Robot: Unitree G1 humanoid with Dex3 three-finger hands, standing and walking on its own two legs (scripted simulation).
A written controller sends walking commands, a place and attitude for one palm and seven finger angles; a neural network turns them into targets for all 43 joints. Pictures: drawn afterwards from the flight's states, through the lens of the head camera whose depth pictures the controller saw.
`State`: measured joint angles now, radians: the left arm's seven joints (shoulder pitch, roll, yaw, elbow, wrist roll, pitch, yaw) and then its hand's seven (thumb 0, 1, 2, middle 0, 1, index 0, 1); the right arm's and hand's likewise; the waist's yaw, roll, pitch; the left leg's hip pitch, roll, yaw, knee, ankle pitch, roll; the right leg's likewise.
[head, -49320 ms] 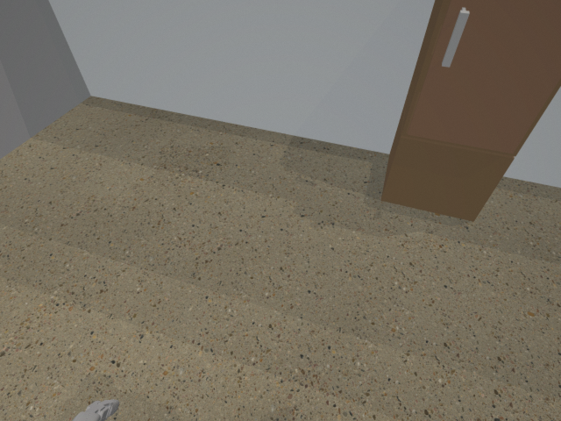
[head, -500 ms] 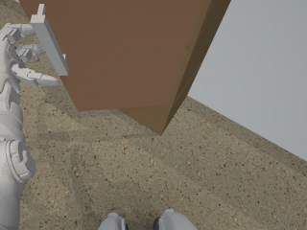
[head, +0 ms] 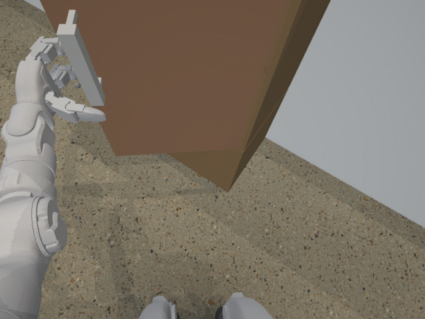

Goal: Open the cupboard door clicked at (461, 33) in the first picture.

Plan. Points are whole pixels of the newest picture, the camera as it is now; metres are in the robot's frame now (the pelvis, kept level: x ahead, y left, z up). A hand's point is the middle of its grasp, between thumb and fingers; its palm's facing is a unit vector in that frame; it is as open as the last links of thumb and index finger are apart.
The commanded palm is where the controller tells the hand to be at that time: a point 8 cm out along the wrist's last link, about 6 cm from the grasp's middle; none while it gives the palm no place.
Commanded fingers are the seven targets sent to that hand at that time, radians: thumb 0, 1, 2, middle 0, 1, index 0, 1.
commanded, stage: slide the fingers in behind the handle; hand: left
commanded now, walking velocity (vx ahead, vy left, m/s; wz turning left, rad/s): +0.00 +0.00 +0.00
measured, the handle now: (86, 62) +0.57 +0.20 +0.10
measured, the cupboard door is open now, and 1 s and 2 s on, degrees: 40 40 43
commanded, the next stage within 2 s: close the thumb around the handle in 0.82 s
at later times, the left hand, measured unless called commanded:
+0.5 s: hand (95, 84) +0.51 +0.17 +0.10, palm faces +0.05 -1.00 -0.01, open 14.1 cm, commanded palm +0.49 +0.21 +0.10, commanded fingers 0.00 -0.50 0.30 -0.30 -1.20 -0.30 -1.20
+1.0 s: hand (96, 84) +0.51 +0.17 +0.10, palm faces +0.05 -1.00 -0.02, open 14.0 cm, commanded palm +0.49 +0.21 +0.10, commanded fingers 0.00 -0.22 0.42 -0.32 -1.23 -0.32 -1.23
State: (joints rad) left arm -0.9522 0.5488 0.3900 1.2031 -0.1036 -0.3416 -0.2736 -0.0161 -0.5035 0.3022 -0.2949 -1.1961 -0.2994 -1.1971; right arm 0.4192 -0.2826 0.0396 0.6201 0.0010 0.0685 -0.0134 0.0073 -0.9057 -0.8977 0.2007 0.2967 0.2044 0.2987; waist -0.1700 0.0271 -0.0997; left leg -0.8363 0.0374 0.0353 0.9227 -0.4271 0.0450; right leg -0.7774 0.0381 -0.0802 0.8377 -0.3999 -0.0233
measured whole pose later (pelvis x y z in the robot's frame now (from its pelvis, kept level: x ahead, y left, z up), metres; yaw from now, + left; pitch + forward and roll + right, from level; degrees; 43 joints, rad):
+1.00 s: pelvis +0.00 -0.01 +0.00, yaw +1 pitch +19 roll -2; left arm -0.98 0.50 0.36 1.23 -0.09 -0.36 -0.18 -0.02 -0.49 0.31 -0.30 -1.20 -0.29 -1.20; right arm 0.43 -0.28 0.03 0.64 0.00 0.05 0.00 0.01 -0.91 -0.90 0.20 0.30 0.20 0.30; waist -0.17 0.03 -0.09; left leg -0.83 0.04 0.03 0.91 -0.42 0.03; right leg -0.78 0.04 -0.09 0.85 -0.40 -0.04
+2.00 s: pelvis +0.01 +0.00 +0.01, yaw -1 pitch +18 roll -2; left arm -0.80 0.43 0.36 1.07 -0.13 -0.36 -0.18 0.00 0.69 0.75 -0.30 -1.31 -0.29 -1.32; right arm 0.44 -0.28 0.02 0.62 0.01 0.07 0.01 0.01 -0.91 -0.90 0.20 0.30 0.20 0.30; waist -0.15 0.04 -0.12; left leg -0.76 0.04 0.06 0.88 -0.42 0.04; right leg -0.73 0.04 -0.05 0.82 -0.40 -0.03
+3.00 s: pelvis +0.00 -0.07 +0.02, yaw +5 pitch +4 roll +2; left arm 0.06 -0.10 -0.17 0.06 0.03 -0.08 0.54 0.01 0.44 0.73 -0.31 -1.25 -0.31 -1.27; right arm 0.19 -0.21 0.01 0.60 -0.05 0.10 -0.03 0.02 -0.91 -0.90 0.20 0.30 0.20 0.30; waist 0.01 0.05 -0.08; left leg -0.45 0.01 -0.03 0.72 -0.35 -0.02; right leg -0.43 0.02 -0.13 0.76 -0.42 -0.10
